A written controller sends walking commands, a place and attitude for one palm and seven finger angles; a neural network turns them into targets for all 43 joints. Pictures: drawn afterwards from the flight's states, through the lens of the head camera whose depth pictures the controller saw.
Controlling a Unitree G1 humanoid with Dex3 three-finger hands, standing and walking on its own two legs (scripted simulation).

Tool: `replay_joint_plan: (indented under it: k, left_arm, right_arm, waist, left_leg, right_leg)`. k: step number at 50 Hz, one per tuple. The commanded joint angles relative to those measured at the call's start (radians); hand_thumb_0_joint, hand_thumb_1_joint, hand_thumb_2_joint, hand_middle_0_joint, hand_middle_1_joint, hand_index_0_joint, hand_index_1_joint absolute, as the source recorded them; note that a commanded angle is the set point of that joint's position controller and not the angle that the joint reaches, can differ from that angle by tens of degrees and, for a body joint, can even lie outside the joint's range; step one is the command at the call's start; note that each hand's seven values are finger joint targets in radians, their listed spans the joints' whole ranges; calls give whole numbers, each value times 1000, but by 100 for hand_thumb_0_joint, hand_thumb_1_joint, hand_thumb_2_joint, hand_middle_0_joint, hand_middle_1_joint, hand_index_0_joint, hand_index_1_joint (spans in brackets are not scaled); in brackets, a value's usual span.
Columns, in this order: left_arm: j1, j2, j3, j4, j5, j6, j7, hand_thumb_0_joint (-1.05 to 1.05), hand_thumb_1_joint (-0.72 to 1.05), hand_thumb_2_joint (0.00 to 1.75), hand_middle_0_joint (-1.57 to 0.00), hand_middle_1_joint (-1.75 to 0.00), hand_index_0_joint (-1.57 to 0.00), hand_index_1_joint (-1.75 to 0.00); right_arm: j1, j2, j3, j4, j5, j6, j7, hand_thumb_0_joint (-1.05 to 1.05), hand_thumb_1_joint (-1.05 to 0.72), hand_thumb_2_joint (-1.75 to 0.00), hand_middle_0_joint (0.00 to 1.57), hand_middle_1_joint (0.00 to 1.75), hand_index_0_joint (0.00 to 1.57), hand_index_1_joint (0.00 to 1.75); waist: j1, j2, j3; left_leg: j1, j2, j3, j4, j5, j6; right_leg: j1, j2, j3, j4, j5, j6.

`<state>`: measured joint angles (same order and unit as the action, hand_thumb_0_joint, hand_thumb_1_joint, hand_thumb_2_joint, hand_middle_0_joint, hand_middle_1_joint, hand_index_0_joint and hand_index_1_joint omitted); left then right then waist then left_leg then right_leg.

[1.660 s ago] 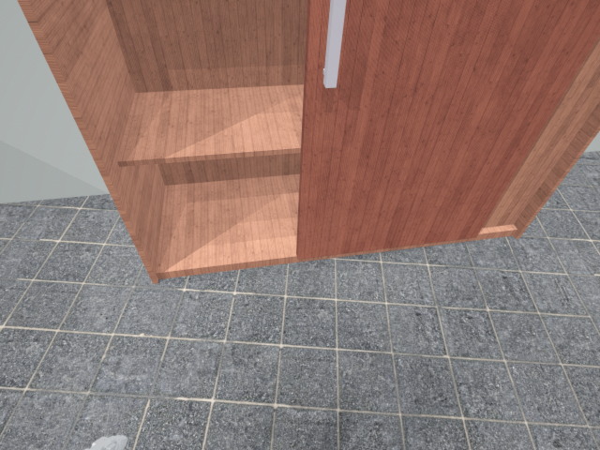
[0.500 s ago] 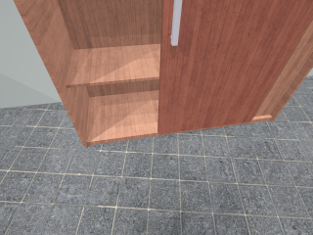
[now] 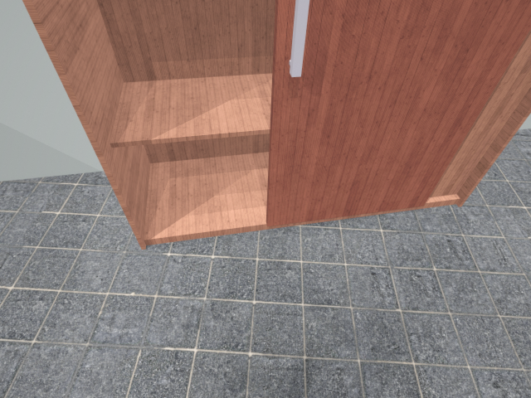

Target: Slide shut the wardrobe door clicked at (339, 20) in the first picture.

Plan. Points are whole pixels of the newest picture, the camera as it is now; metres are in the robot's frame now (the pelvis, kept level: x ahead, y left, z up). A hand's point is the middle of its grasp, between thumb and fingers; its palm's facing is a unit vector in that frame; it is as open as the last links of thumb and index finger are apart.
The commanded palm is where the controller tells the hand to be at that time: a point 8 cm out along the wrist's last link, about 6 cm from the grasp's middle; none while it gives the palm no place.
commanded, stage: turn to face it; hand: right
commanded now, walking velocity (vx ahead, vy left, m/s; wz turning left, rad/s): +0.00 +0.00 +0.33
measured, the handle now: (297, 21) +0.94 -0.03 +0.17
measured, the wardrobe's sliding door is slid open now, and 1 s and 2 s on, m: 0.56 0.56 0.56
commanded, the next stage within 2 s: take the last steps up to it in 0.44 s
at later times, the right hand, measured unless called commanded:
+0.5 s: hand out of the picture +0.06 -0.19 -0.19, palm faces -0.14 +0.97 -0.21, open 7.4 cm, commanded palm none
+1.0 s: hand out of the picture +0.02 -0.21 -0.18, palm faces -0.06 +0.99 -0.15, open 7.4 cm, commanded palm none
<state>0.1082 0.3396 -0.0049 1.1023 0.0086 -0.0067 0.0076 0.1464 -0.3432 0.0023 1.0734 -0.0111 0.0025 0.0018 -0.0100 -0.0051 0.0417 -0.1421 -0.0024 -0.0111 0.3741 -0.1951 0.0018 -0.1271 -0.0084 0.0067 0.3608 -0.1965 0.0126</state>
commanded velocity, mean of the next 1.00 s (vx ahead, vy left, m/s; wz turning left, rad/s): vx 0.14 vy -0.03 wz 0.13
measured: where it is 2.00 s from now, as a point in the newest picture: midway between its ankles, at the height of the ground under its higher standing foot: (276, 340)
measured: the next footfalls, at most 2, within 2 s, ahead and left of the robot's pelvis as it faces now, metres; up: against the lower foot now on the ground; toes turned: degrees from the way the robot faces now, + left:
right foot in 1.04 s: +0.19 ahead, -0.14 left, +0.00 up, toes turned +2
left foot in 1.68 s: +0.44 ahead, +0.08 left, +0.00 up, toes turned +19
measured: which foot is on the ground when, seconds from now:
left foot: down 0.00-1.00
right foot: down 0.00-0.64, up 0.66-1.00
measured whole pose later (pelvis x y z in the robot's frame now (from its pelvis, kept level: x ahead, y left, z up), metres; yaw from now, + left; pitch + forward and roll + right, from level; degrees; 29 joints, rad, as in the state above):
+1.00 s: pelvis +0.07 -0.04 -0.01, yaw +9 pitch +0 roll +2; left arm 0.24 0.19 0.05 1.02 0.02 0.01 -0.03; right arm 0.44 -0.16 -0.04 1.09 -0.03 -0.04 -0.01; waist -0.04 0.02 0.00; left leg -0.06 0.03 0.03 0.36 -0.30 -0.03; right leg -0.44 -0.08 -0.08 0.72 -0.28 0.02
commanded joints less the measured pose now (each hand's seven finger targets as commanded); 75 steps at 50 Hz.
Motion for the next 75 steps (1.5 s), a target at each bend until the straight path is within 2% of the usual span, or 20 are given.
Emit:
replay_joint_plan:
  k: [1,18,21,24,27,30,31,32,33,39,46,49,51,52,53,54,57,61,67,75]
  left_arm:
    - [10,121,33,-64,1,-10,14,0,90,90,-20,-30,-20,-30]
    - [130,12,63,-123,1,14,19,0,90,90,-20,-30,-20,-30]
    - [152,10,68,-121,3,9,20,0,90,90,-20,-30,-20,-30]
    - [140,61,84,-132,4,0,25,0,90,90,-20,-30,-20,-30]
    - [109,37,84,-144,9,-5,27,0,90,90,-20,-30,-20,-30]
    - [120,26,77,-116,19,5,18,0,90,90,-20,-30,-20,-30]
    - [156,-26,70,-113,10,9,11,0,90,90,-20,-30,-20,-30]
    - [136,-91,56,-147,5,10,6,0,90,90,-20,-30,-20,-30]
    - [82,-45,61,-166,14,12,2,0,90,90,-20,-30,-20,-30]
    - [142,-74,69,-118,21,-1,-29,0,90,90,-20,-30,-20,-30]
    - [51,-97,67,-172,9,-12,-43,0,90,90,-20,-30,-20,-30]
    - [90,-104,65,-166,4,-29,-42,0,90,90,-20,-30,-20,-30]
    - [263,-67,72,-102,6,-46,-26,0,90,90,-20,-30,-20,-30]
    - [393,25,93,-66,15,-54,-13,0,90,90,-20,-30,-20,-30]
    - [497,107,112,-45,18,-53,-2,0,90,90,-20,-30,-20,-30]
    - [473,100,102,-46,16,-38,5,0,90,90,-20,-30,-20,-30]
    - [296,-54,61,-77,9,-58,14,0,90,90,-20,-30,-20,-30]
    - [318,-106,48,-43,1,-86,25,0,90,90,-20,-30,-20,-30]
    - [399,-131,42,7,0,-90,34,0,90,90,-20,-30,-20,-30]
    - [528,-143,37,76,15,-86,44,0,90,90,-20,-30,-20,-30]
  right_arm:
    - [-7,-132,-33,-66,-1,-5,-16,0,-90,-90,20,30,20,30]
    - [61,-71,-62,-166,-10,24,-17,0,-90,-90,20,30,20,30]
    - [46,-35,-63,-180,-9,27,-16,0,-90,-90,20,30,20,30]
    - [70,28,-61,-183,-9,28,-10,0,-90,-90,20,30,20,30]
    - [100,52,-66,-176,-12,33,-12,0,-90,-90,20,30,20,30]
    - [234,95,-56,-120,-16,8,-1,0,-90,-90,20,30,20,30]
    - [261,45,-65,-105,-25,-6,-6,0,-90,-90,20,30,20,30]
    - [301,-51,-79,-95,-27,-19,-18,0,-90,-90,20,30,20,30]
    - [316,-54,-76,-97,-12,-17,-26,0,-90,-90,20,30,20,30]
    - [232,13,-69,-93,-13,-59,-23,0,-90,-90,20,30,20,30]
    - [313,4,-75,-35,-21,-69,-21,0,-90,-90,20,30,20,30]
    - [285,-2,-84,-29,-25,-64,-22,0,-90,-90,20,30,20,30]
    - [274,24,-83,-26,-19,-56,-19,0,-90,-90,20,30,20,30]
    - [306,78,-73,-26,-11,-53,-13,0,-90,-90,20,30,20,30]
    - [291,125,-61,-60,-9,-49,-8,0,-90,-90,20,30,20,30]
    - [238,109,-64,-81,-14,-49,-12,0,-90,-90,20,30,20,30]
    - [170,107,-73,-50,-20,-48,8,0,-90,-90,20,30,20,30]
    - [261,150,-72,-8,-23,-21,8,0,-90,-90,20,30,20,30]
    - [140,132,-82,-56,-19,-3,9,0,-90,-90,20,30,20,30]
    - [-94,166,-62,-129,-13,-18,18,0,-90,-90,20,30,20,30]
  waist:
    - [15,19,-73]
    - [31,71,-60]
    - [36,-2,-43]
    - [21,-187,-55]
    - [4,-170,-48]
    - [-49,-74,-84]
    - [-51,104,-61]
    - [-61,380,3]
    - [-74,243,65]
    - [4,100,80]
    - [-31,148,77]
    - [-7,147,49]
    - [62,33,-24]
    - [103,-194,-110]
    - [120,-408,-119]
    - [115,-294,-75]
    - [46,-45,63]
    - [-6,-98,37]
    - [0,-58,95]
    - [68,-73,146]
  left_leg:
    - [-35,115,-120,-17,199,22]
    - [-221,118,-274,12,-34,66]
    - [-274,59,-208,80,-73,45]
    - [-275,-34,-38,360,-112,-4]
    - [-266,9,-12,536,-299,-12]
    - [-27,10,48,161,-157,-12]
    - [60,86,-104,2,-203,9]
    - [74,309,-492,-174,-297,92]
    - [-19,373,-551,-247,-388,159]
    - [-62,272,-282,-224,-239,166]
    - [-11,278,-178,-213,-136,151]
    - [-47,269,-127,-139,-99,129]
    - [-137,177,-33,77,-47,84]
    - [-270,86,44,355,-122,46]
    - [-470,-18,121,647,-409,3]
    - [-518,22,31,776,-391,22]
    - [-504,119,7,862,-143,19]
    - [-453,102,23,820,-2,-13]
    - [-594,112,21,758,64,-28]
    - [-589,91,115,453,34,0]
  right_leg:
    - [20,-115,46,3,138,-19]
    - [-82,-85,-26,171,-131,-13]
    - [-74,-132,23,98,-143,-33]
    - [-94,-299,175,-67,-115,-126]
    - [-128,-354,144,-48,103,-201]
    - [-183,-238,-6,124,-153,-97]
    - [-310,-129,-91,316,-295,-39]
    - [-532,-21,-135,535,-412,12]
    - [-520,-63,-34,589,-362,1]
    - [-475,-94,-39,649,-89,9]
    - [-406,-84,-75,413,-72,13]
    - [-247,-67,-95,260,-88,-1]
    - [37,-35,-114,108,-43,-8]
    - [233,-177,67,42,-135,-46]
    - [280,-403,395,-113,-168,-120]
    - [212,-435,439,-164,-244,-170]
    - [-22,-338,267,-199,-150,-151]
    - [-5,-232,26,-179,227,-62]
    - [68,-259,19,-195,323,-93]
    - [200,-256,-17,-152,530,-124]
